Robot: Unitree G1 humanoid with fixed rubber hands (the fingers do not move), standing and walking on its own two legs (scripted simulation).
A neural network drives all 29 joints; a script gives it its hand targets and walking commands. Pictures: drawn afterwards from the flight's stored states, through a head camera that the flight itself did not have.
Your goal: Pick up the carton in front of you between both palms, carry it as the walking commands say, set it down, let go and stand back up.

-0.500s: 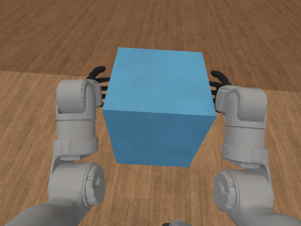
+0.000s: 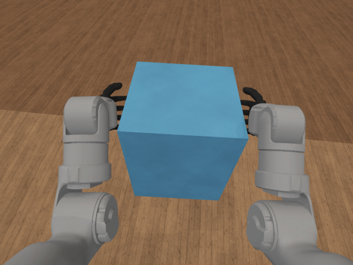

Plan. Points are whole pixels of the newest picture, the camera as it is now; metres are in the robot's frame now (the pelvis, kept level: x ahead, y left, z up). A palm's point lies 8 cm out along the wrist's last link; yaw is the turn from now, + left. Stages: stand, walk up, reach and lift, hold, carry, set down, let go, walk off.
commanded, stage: carry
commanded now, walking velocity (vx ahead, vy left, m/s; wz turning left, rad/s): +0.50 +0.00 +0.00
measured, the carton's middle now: (180, 135) +0.39 +0.00 +0.10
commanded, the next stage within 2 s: none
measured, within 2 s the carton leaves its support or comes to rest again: neither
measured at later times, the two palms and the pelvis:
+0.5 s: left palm (125, 40) +0.65 +0.15 +0.19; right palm (230, 34) +0.69 -0.15 +0.20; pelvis +0.29 -0.03 +0.05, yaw +1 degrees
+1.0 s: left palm out of the picture +0.99 +0.13 +0.26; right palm out of the picture +0.96 -0.17 +0.26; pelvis +0.60 +0.00 +0.08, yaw +0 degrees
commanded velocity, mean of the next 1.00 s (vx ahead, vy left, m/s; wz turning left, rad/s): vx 0.50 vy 0.00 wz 0.00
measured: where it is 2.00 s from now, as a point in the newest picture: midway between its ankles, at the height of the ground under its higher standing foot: (173, 115)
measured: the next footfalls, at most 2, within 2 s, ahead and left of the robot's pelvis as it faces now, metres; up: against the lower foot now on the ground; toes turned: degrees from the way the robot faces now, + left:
right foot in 0.30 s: +0.36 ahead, -0.12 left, +0.03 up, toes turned -6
left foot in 0.66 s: +0.57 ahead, +0.10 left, +0.06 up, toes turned +7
